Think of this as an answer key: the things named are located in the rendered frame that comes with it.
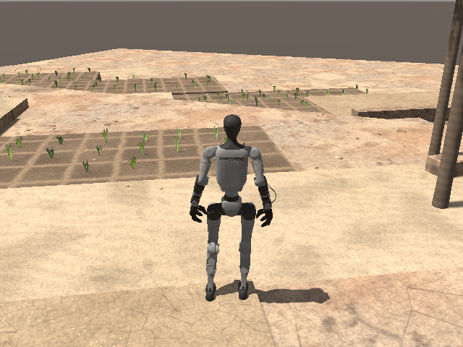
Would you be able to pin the left robot thigh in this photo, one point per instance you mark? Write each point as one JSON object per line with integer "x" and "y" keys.
{"x": 213, "y": 221}

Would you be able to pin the robot right upper arm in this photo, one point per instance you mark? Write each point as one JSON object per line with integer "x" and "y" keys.
{"x": 257, "y": 164}

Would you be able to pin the right robot forearm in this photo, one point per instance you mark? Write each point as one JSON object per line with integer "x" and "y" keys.
{"x": 265, "y": 196}

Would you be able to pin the left robot forearm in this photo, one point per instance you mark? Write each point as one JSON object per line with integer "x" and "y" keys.
{"x": 197, "y": 193}

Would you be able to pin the right robot hand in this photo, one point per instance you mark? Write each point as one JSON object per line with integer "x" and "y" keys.
{"x": 268, "y": 216}

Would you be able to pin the left robot shin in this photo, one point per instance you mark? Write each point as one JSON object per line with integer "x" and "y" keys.
{"x": 210, "y": 267}

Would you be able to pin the robot left upper arm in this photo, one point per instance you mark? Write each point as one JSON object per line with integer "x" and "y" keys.
{"x": 205, "y": 164}

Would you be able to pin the left robot hand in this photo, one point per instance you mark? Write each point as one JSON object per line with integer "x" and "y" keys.
{"x": 195, "y": 211}

